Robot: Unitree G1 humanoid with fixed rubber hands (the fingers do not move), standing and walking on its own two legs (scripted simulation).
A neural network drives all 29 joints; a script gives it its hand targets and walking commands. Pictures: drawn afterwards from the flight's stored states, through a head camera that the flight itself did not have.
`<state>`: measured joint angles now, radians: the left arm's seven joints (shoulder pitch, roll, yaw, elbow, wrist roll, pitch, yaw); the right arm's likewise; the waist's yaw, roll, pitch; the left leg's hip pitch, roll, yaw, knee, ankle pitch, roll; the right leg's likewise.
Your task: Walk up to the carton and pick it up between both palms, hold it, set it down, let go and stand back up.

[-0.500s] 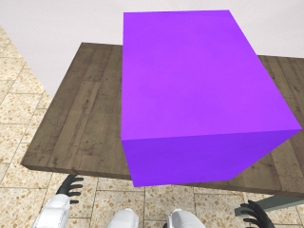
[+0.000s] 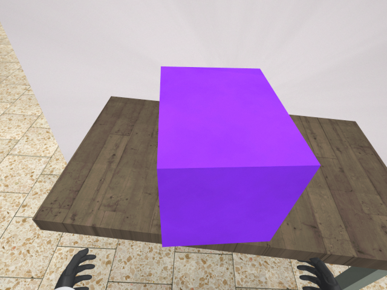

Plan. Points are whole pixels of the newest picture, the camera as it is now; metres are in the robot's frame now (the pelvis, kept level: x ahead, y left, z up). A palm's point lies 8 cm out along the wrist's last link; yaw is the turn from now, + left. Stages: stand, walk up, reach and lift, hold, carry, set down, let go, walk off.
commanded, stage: reach and lift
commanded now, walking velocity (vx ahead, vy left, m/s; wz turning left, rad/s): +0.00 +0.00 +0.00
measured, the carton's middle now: (214, 152) +0.37 -0.02 +0.12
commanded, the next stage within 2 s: none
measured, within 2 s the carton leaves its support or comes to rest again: neither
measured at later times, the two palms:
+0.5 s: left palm (67, 270) +0.15 +0.24 +0.02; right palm out of the picture +0.12 -0.25 +0.00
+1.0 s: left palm (84, 228) +0.18 +0.19 +0.13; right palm out of the picture +0.12 -0.25 +0.03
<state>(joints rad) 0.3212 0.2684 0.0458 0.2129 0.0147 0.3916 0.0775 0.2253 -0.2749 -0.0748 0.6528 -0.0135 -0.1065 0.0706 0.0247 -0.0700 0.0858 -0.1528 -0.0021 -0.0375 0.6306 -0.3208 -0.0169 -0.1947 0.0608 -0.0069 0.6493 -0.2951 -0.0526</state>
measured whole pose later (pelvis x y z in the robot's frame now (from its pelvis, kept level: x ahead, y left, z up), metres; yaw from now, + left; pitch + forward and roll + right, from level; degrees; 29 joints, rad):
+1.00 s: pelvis -0.05 -0.01 +0.00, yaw +0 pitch -11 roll +3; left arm 0.12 0.17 0.02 -0.24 -0.19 0.42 0.20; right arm 0.42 -0.30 -0.07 -0.09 0.16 0.31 0.06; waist 0.02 -0.01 0.03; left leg -0.15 -0.02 -0.03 0.55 -0.24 0.00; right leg -0.19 0.05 -0.01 0.61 -0.24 -0.08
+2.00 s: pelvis -0.10 +0.00 +0.01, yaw +5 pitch -3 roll +2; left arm -0.60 0.22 0.09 0.36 -0.19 0.66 0.23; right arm -0.53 -0.42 0.01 0.49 0.31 0.38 0.07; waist 0.02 -0.07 -0.04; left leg -0.25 -0.04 -0.03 0.55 -0.24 0.00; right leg -0.31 0.05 -0.01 0.59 -0.22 -0.07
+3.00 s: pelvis -0.06 +0.01 +0.01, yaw +5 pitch +11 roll +1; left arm -1.08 0.28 0.06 0.69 -0.24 0.63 0.23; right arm -1.01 -0.48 0.01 0.82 0.31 0.38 0.06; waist 0.00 -0.01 -0.15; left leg -0.47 -0.04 -0.03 0.53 -0.26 0.00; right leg -0.52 0.05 -0.01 0.56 -0.23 -0.06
